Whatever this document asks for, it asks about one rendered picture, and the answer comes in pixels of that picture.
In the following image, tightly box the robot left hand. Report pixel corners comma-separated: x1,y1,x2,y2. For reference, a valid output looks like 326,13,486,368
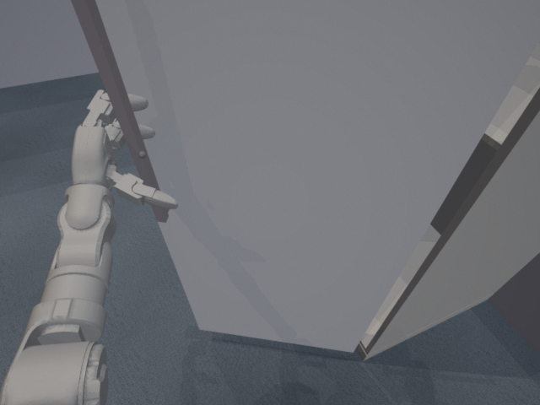
72,89,178,209

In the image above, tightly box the handle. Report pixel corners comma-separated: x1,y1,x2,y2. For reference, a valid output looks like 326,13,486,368
71,0,169,223

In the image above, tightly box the robot left upper arm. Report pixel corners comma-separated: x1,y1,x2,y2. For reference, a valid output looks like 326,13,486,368
4,341,108,405

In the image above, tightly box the left robot forearm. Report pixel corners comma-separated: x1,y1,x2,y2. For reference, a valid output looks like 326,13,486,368
0,183,116,405

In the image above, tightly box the fridge door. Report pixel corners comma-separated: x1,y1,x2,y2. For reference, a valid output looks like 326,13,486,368
95,0,540,353

